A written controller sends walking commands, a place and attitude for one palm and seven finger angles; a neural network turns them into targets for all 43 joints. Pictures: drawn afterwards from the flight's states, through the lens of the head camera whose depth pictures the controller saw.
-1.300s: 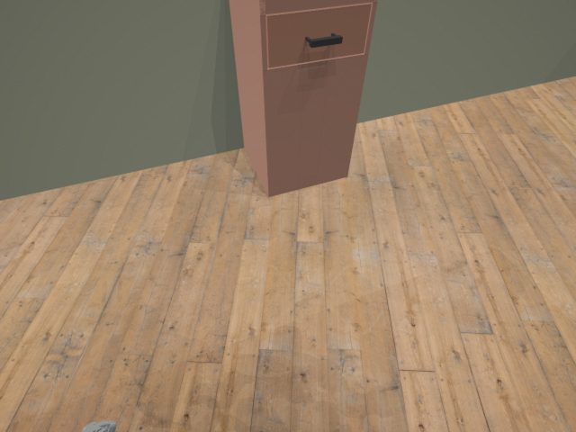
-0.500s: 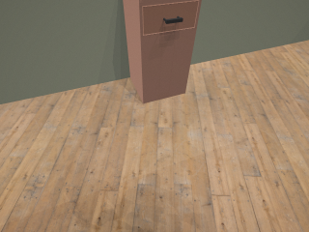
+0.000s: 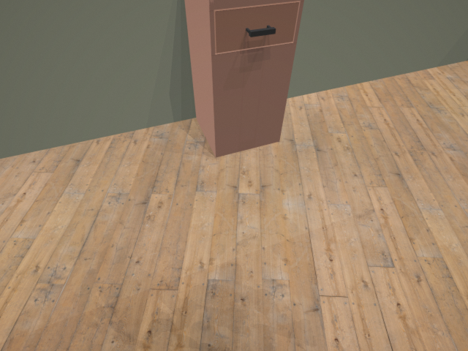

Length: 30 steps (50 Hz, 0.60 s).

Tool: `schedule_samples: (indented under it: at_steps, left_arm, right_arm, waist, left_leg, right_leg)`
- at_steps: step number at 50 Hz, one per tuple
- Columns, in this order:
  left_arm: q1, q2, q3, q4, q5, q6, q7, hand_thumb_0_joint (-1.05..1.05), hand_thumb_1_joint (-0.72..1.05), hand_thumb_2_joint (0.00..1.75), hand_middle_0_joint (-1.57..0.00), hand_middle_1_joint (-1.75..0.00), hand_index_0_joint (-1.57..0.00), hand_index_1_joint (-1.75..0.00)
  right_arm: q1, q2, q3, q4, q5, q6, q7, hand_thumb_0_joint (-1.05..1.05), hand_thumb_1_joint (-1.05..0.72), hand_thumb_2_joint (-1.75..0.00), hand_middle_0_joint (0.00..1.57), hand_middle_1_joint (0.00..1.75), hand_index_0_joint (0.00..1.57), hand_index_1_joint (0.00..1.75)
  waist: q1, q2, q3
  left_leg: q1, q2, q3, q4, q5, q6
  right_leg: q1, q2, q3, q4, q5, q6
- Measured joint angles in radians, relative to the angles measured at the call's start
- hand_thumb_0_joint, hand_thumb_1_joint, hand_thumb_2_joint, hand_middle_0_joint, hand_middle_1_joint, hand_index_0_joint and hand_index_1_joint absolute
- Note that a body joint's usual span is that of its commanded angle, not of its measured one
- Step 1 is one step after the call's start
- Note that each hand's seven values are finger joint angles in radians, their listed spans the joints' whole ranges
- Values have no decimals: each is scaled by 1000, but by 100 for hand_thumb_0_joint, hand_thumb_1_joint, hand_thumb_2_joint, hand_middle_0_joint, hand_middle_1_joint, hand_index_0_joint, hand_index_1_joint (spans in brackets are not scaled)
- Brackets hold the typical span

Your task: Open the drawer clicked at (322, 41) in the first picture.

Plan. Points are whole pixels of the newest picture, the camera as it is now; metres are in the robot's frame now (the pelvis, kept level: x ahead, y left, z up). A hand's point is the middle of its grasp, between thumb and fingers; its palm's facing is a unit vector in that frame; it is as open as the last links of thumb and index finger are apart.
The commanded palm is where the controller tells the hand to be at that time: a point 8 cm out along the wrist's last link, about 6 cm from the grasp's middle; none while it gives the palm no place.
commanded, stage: look at it before walking up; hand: left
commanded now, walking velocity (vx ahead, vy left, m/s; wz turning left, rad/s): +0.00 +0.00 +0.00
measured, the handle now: (260, 30) +1.42 -0.05 -0.02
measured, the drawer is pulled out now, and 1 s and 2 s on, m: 0.00 0.00 0.00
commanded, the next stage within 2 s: walk to a spot facing it in 0.14 s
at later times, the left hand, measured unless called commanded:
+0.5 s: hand out of the picture +0.06 +0.22 -0.17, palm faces -0.10 -0.95 -0.29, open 7.4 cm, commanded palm none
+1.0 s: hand out of the picture +0.08 +0.19 -0.17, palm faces -0.23 -0.96 -0.18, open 7.4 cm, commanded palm none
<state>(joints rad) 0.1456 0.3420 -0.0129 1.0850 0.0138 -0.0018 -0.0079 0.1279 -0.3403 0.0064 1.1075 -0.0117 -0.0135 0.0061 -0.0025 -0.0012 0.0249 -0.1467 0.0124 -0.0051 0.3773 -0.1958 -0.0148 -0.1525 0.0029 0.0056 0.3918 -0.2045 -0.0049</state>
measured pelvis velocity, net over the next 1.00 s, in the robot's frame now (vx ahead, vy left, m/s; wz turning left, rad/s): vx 0.08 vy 0.00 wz -0.35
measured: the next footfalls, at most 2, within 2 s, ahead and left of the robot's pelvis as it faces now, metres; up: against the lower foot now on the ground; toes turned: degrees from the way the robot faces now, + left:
left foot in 1.06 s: +0.23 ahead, +0.09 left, +0.00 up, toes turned -20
right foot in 1.64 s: +0.36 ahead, -0.20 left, +0.00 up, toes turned -49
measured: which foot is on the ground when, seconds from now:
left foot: down 0.00-0.62, up 0.64-1.00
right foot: down 0.00-1.00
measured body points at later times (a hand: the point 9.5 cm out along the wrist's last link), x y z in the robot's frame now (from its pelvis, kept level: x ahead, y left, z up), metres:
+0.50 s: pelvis -0.01 +0.00 -0.01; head +0.01 +0.00 +0.44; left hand +0.07 +0.27 -0.15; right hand +0.06 -0.28 -0.15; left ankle +0.01 +0.13 -0.75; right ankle +0.01 -0.12 -0.74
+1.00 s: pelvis +0.08 +0.00 +0.00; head +0.11 +0.00 +0.45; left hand +0.09 +0.24 -0.16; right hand +0.12 -0.27 -0.13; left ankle +0.17 +0.11 -0.71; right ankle -0.01 -0.10 -0.75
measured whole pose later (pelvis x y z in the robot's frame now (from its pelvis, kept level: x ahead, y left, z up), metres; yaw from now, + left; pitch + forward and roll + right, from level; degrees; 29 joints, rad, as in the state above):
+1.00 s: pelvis +0.08 +0.00 +0.00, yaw -20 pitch +2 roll -1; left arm 0.45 0.18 0.04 1.01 0.03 -0.02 -0.01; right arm 0.14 -0.22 -0.06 0.93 -0.02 -0.01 0.02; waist 0.07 -0.01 0.02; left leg -0.49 0.06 0.01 0.78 -0.30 -0.06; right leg -0.14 0.08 0.19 0.39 -0.27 -0.03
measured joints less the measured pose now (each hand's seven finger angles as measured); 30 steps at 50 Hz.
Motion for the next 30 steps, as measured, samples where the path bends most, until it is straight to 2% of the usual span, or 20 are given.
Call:
schedule_samples:
  at_steps: [15, 20, 26, 27, 30]
  left_arm:
    - [7, 1, 0, 6, -1, 2, 0, 1, 91, 90, -20, -30, -21, -30]
    - [28, -15, 13, -26, 1, 30, 9, 1, 91, 90, -20, -30, -20, -30]
    - [68, -54, 27, -84, 6, 60, -4, 1, 91, 90, -20, -30, -20, -30]
    - [75, -61, 30, -93, 7, 61, -7, 1, 91, 90, -20, -30, -20, -30]
    - [108, -90, 41, -112, 10, 61, -23, 1, 91, 90, -20, -30, -20, -30]
  right_arm:
    - [-3, 0, 1, 5, 1, 2, -2, 1, -91, -89, 20, 30, 21, 30]
    - [-9, 21, -10, -34, -1, 14, -16, 1, -91, -89, 20, 30, 21, 30]
    - [13, 79, -25, -103, -3, 29, -19, 1, -91, -89, 20, 30, 20, 30]
    - [19, 87, -26, -109, -4, 30, -17, 1, -91, -89, 20, 30, 20, 30]
    - [43, 97, -31, -117, -7, 36, -8, 1, -91, -89, 20, 30, 21, 30]
  waist:
    - [5, 0, 6]
    - [17, 0, 8]
    - [15, -16, 24]
    - [17, -19, 27]
    - [30, -3, 27]
  left_leg:
    - [11, 3, 3, -9, 0, -1]
    - [-21, 17, 41, 47, -31, -4]
    - [-81, 35, 100, 149, -85, -6]
    - [-87, 38, 112, 168, -96, -7]
    - [-96, 67, 145, 240, -146, -16]
  right_leg:
    - [10, 3, 3, -11, 3, -1]
    - [-40, 18, 40, 49, -14, -1]
    - [-143, 39, 97, 189, -61, -4]
    - [-162, 37, 90, 230, -86, -4]
    - [-171, 22, 19, 311, -189, 0]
